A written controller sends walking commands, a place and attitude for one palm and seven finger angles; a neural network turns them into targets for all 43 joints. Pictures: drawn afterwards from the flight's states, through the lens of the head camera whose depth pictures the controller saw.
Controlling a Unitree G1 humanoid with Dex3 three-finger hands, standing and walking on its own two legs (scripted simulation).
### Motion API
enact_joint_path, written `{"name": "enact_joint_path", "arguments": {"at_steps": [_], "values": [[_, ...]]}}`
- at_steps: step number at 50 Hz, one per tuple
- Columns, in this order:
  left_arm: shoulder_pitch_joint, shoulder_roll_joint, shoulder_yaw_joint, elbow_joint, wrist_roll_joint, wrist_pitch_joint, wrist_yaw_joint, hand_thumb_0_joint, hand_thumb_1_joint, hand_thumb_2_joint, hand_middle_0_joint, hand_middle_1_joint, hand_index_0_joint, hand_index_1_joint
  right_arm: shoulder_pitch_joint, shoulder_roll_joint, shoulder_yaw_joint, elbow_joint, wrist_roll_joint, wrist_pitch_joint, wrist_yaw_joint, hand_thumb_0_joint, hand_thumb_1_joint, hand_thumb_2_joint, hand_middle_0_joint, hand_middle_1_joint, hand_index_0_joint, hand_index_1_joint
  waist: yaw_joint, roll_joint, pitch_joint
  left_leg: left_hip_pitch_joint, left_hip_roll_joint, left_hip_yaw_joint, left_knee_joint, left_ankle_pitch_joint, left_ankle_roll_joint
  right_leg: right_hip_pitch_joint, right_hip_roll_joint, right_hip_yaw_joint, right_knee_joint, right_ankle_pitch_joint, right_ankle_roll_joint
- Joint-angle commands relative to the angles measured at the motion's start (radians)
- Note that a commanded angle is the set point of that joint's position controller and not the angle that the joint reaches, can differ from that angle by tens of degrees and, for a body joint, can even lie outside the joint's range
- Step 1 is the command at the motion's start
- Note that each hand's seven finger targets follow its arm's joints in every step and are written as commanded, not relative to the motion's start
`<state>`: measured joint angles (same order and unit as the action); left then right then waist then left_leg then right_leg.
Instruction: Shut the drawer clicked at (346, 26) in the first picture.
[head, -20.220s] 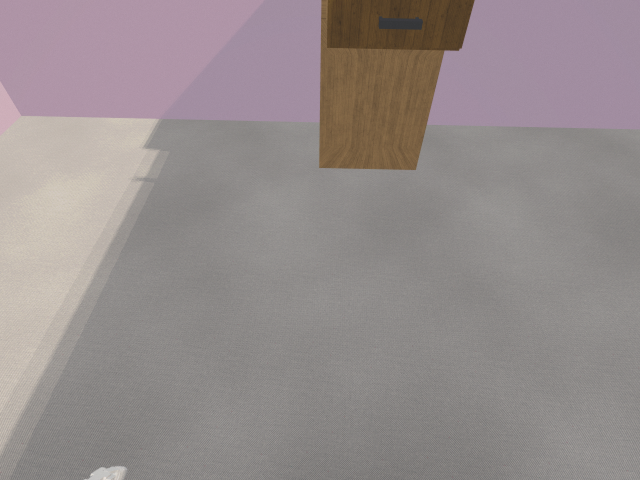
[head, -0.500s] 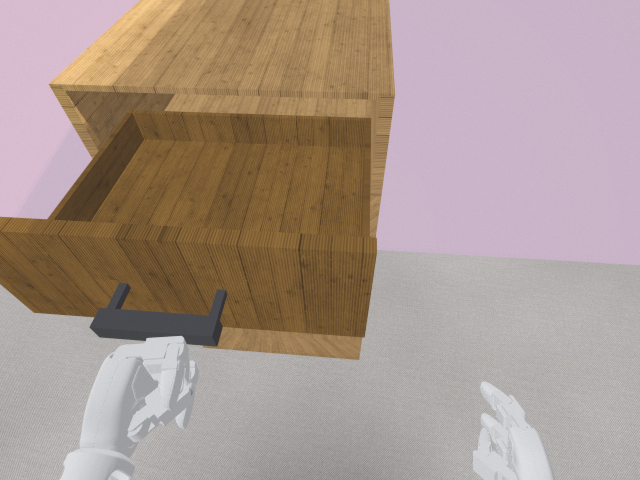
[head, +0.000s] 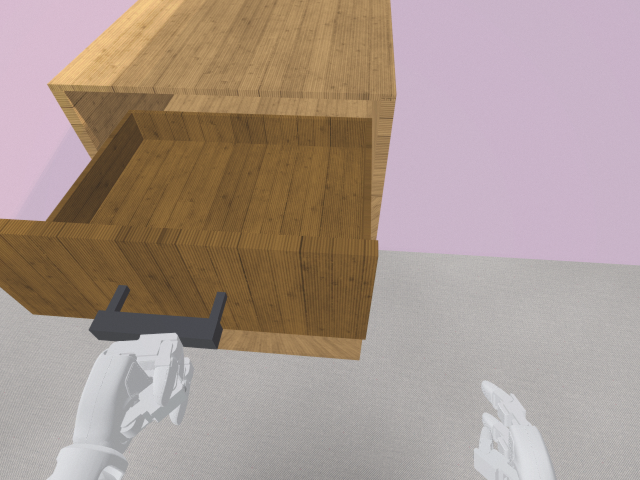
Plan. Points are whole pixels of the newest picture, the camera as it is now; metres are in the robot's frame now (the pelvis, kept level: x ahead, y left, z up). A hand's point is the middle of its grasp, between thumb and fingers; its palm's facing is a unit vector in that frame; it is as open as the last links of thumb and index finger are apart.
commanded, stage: push the drawer shut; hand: left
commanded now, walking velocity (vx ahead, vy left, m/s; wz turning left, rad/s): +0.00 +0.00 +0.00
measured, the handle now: (164, 312) +0.29 +0.19 +0.09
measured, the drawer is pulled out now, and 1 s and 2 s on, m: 0.28 0.17 0.05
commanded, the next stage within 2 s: none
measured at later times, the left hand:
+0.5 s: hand (192, 351) +0.24 +0.15 +0.09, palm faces -0.07 -1.00 -0.07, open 3.2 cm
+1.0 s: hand (210, 297) +0.31 +0.15 +0.09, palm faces -0.06 -1.00 -0.06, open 3.2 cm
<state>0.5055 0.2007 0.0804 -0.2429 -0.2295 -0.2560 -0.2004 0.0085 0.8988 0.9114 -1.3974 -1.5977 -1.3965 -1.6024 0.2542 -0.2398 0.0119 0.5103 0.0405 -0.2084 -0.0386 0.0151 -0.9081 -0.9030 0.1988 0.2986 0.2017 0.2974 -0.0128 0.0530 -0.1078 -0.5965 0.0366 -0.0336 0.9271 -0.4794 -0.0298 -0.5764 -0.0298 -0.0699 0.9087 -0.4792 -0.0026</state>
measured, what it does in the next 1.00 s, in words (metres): stands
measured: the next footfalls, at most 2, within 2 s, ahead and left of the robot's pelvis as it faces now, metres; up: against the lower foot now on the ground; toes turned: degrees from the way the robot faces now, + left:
none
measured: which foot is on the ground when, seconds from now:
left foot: down 0.00-1.00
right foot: down 0.00-1.00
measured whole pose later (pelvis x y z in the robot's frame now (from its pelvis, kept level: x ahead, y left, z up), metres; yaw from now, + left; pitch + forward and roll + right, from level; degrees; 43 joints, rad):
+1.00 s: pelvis -0.01 +0.00 +0.01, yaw -1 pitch +8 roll +0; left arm -0.06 0.21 0.10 0.23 -0.19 -0.23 -0.14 0.01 0.87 0.94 -1.40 -1.60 -1.40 -1.60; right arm 0.24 -0.26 0.02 0.61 0.04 -0.16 -0.03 0.01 -0.91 -0.90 0.20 0.30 0.20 0.30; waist -0.03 0.04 -0.06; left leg -0.56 0.03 -0.02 0.84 -0.42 -0.03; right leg -0.55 -0.03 -0.05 0.84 -0.42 0.00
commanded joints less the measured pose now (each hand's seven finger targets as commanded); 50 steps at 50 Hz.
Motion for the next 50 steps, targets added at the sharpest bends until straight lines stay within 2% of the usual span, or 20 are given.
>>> {"name": "enact_joint_path", "arguments": {"at_steps": [1, 8, 11, 14, 15, 18, 19, 20, 24, 29, 32, 34, 37, 39, 40, 42, 45, 48, 49, 50], "values": [[-0.111, 0.084, 0.051, -0.217, -0.014, -0.065, 0.016, 0.0, 0.9, 0.9, -1.4, -1.6, -1.4, -1.6, -0.068, -0.108, -0.038, -0.165, 0.004, -0.055, -0.008, 0.0, -0.9, -0.9, 0.2, 0.3, 0.2, 0.3, -0.023, -0.033, -0.11, 0.075, -0.045, 0.022, -0.127, 0.264, 0.05, 0.071, 0.027, 0.007, -0.151, 0.282, 0.001], [-0.207, 0.081, 0.029, -0.201, -0.007, -0.071, 0.021, 0.0, 0.9, 0.9, -1.4, -1.6, -1.4, -1.6, -0.062, -0.117, -0.032, -0.154, 0.002, -0.063, -0.005, 0.0, -0.9, -0.9, 0.2, 0.3, 0.2, 0.3, -0.031, -0.021, -0.135, 0.094, -0.044, 0.016, -0.129, 0.267, 0.048, 0.066, 0.025, 0.002, -0.147, 0.278, -0.002], [-0.243, 0.093, 0.042, -0.156, -0.006, -0.065, 0.025, 0.0, 0.9, 0.9, -1.4, -1.6, -1.4, -1.6, -0.063, -0.123, -0.03, -0.143, 0.001, -0.059, -0.006, 0.0, -0.9, -0.9, 0.2, 0.3, 0.2, 0.3, -0.031, -0.052, -0.131, 0.082, -0.042, 0.01, -0.136, 0.242, 0.048, 0.064, 0.028, 0.003, -0.153, 0.248, -0.002], [-0.345, 0.095, 0.024, -0.155, 0.001, -0.061, 0.032, 0.0, 0.9, 0.9, -1.4, -1.6, -1.4, -1.6, -0.072, -0.129, -0.025, -0.135, 0.001, -0.061, -0.008, 0.0, -0.9, -0.9, 0.2, 0.3, 0.2, 0.3, -0.04, -0.01, -0.122, 0.089, -0.044, 0.006, -0.145, 0.215, 0.047, 0.051, 0.026, 0.004, -0.159, 0.209, -0.005], [-0.34, 0.105, 0.041, -0.134, 0.001, -0.056, 0.036, 0.0, 0.9, 0.9, -1.4, -1.6, -1.4, -1.6, -0.069, -0.126, -0.026, -0.135, 0.001, -0.06, -0.008, 0.0, -0.9, -0.9, 0.2, 0.3, 0.2, 0.3, -0.032, -0.026, -0.13, 0.089, -0.042, 0.007, -0.148, 0.212, 0.047, 0.057, 0.026, 0.006, -0.163, 0.204, -0.005], [-0.398, 0.094, 0.033, -0.092, 0.0, -0.047, 0.035, 0.0, 0.9, 0.9, -1.4, -1.6, -1.4, -1.6, -0.072, -0.129, -0.025, -0.13, 0.004, -0.058, -0.009, 0.0, -0.9, -0.9, 0.2, 0.3, 0.2, 0.3, -0.037, -0.047, -0.122, 0.089, -0.042, 0.008, -0.156, 0.2, 0.046, 0.054, 0.027, 0.007, -0.172, 0.194, -0.003], [-0.43, 0.109, 0.038, -0.074, 0.006, -0.044, 0.041, 0.0, 0.9, 0.9, -1.4, -1.6, -1.4, -1.6, -0.079, -0.133, -0.023, -0.12, 0.004, -0.054, -0.011, 0.0, -0.9, -0.9, 0.2, 0.3, 0.2, 0.3, -0.042, -0.044, -0.11, 0.088, -0.041, 0.006, -0.159, 0.191, 0.048, 0.049, 0.027, 0.009, -0.18, 0.18, -0.004], [-0.464, 0.086, 0.017, -0.078, 0.008, -0.044, 0.042, 0.0, 0.9, 0.9, -1.4, -1.6, -1.4, -1.6, -0.079, -0.129, -0.021, -0.121, 0.002, -0.054, -0.009, 0.0, -0.9, -0.9, 0.2, 0.3, 0.2, 0.3, -0.04, -0.025, -0.126, 0.099, -0.044, 0.005, -0.167, 0.191, 0.047, 0.054, 0.026, 0.006, -0.174, 0.18, -0.005], [-0.537, 0.103, 0.026, -0.021, 0.016, -0.03, 0.057, 0.0, 0.9, 0.9, -1.4, -1.6, -1.4, -1.6, -0.086, -0.134, -0.021, -0.107, 0.002, -0.05, -0.011, 0.0, -0.9, -0.9, 0.2, 0.3, 0.2, 0.3, -0.042, -0.043, -0.128, 0.103, -0.041, 0.003, -0.178, 0.175, 0.047, 0.058, 0.026, 0.01, -0.19, 0.162, -0.004], [-0.593, 0.131, 0.068, 0.054, 0.013, -0.025, 0.055, 0.0, 0.9, 0.9, -1.4, -1.6, -1.4, -1.6, -0.088, -0.135, -0.023, -0.094, 0.002, -0.04, -0.007, 0.0, -0.9, -0.9, 0.2, 0.3, 0.2, 0.3, -0.029, -0.045, -0.148, 0.113, -0.043, 0.015, -0.189, 0.208, 0.045, 0.097, 0.023, 0.017, -0.198, 0.208, -0.007], [-0.645, 0.099, 0.041, 0.068, 0.011, -0.028, 0.056, 0.0, 0.9, 0.9, -1.4, -1.6, -1.4, -1.6, -0.09, -0.129, -0.024, -0.095, 0.003, -0.04, -0.003, 0.0, -0.9, -0.9, 0.2, 0.3, 0.2, 0.3, -0.028, -0.028, -0.166, 0.135, -0.042, 0.018, -0.198, 0.219, 0.042, 0.103, 0.024, 0.013, -0.196, 0.226, -0.007], [-0.636, 0.128, 0.073, 0.102, 0.015, -0.028, 0.066, 0.0, 0.9, 0.9, -1.4, -1.6, -1.4, -1.6, -0.086, -0.135, -0.026, -0.087, 0.001, -0.035, -0.002, 0.0, -0.9, -0.9, 0.2, 0.3, 0.2, 0.3, -0.024, -0.05, -0.165, 0.127, -0.041, 0.021, -0.199, 0.233, 0.044, 0.118, 0.023, 0.019, -0.203, 0.243, -0.006], [-0.697, 0.11, 0.057, 0.128, 0.015, -0.032, 0.065, 0.0, 0.9, 0.9, -1.4, -1.6, -1.4, -1.6, -0.082, -0.132, -0.026, -0.082, 0.001, -0.029, 0.0, 0.0, -0.9, -0.9, 0.2, 0.3, 0.2, 0.3, -0.033, -0.048, -0.165, 0.132, -0.043, 0.026, -0.202, 0.235, 0.042, 0.118, 0.023, 0.021, -0.204, 0.258, -0.005], [-0.718, 0.142, 0.086, 0.167, 0.019, -0.039, 0.071, 0.0, 0.9, 0.9, -1.4, -1.6, -1.4, -1.6, -0.077, -0.139, -0.029, -0.071, 0.0, -0.021, -0.001, 0.0, -0.9, -0.9, 0.2, 0.3, 0.2, 0.3, -0.032, -0.082, -0.151, 0.118, -0.04, 0.027, -0.204, 0.236, 0.044, 0.126, 0.023, 0.026, -0.21, 0.258, -0.004], [-0.734, 0.116, 0.067, 0.168, 0.019, -0.041, 0.068, 0.0, 0.9, 0.9, -1.4, -1.6, -1.4, -1.6, -0.078, -0.134, -0.03, -0.072, 0.0, -0.019, 0.001, 0.0, -0.9, -0.9, 0.2, 0.3, 0.2, 0.3, -0.033, -0.057, -0.17, 0.129, -0.044, 0.034, -0.201, 0.246, 0.045, 0.131, 0.021, 0.031, -0.21, 0.276, -0.003], [-0.773, 0.129, 0.079, 0.19, 0.018, -0.043, 0.067, 0.0, 0.9, 0.9, -1.4, -1.6, -1.4, -1.6, -0.075, -0.135, -0.031, -0.067, 0.003, -0.013, 0.001, 0.0, -0.9, -0.9, 0.2, 0.3, 0.2, 0.3, -0.036, -0.042, -0.169, 0.137, -0.044, 0.036, -0.204, 0.243, 0.042, 0.125, 0.022, 0.03, -0.21, 0.277, -0.004], [-0.839, 0.115, 0.06, 0.228, 0.024, -0.046, 0.07, 0.0, 0.9, 0.9, -1.4, -1.6, -1.4, -1.6, -0.064, -0.138, -0.032, -0.054, 0.003, -0.005, -0.001, 0.0, -0.9, -0.9, 0.2, 0.3, 0.2, 0.3, -0.05, -0.055, -0.171, 0.143, -0.041, 0.033, -0.204, 0.248, 0.045, 0.116, 0.023, 0.031, -0.212, 0.282, -0.003], [-0.894, 0.139, 0.079, 0.254, 0.024, -0.047, 0.072, 0.0, 0.9, 0.9, -1.4, -1.6, -1.4, -1.6, -0.056, -0.14, -0.035, -0.044, 0.002, 0.002, -0.003, 0.0, -0.9, -0.9, 0.2, 0.3, 0.2, 0.3, -0.048, -0.041, -0.204, 0.155, -0.042, 0.032, -0.203, 0.261, 0.042, 0.128, 0.022, 0.032, -0.206, 0.304, -0.004], [-0.895, 0.159, 0.094, 0.274, 0.027, -0.05, 0.073, 0.0, 0.9, 0.9, -1.4, -1.6, -1.4, -1.6, -0.051, -0.145, -0.036, -0.039, 0.0, 0.006, -0.003, 0.0, -0.9, -0.9, 0.2, 0.3, 0.2, 0.3, -0.049, -0.077, -0.206, 0.143, -0.041, 0.033, -0.202, 0.27, 0.046, 0.144, 0.021, 0.034, -0.209, 0.314, -0.002], [-0.889, 0.161, 0.106, 0.289, 0.024, -0.051, 0.07, 0.0, 0.9, 0.9, -1.4, -1.6, -1.4, -1.6, -0.05, -0.143, -0.038, -0.04, 0.001, 0.011, -0.003, 0.0, -0.9, -0.9, 0.2, 0.3, 0.2, 0.3, -0.041, -0.073, -0.222, 0.148, -0.042, 0.035, -0.203, 0.285, 0.046, 0.155, 0.021, 0.038, -0.207, 0.335, -0.003]]}}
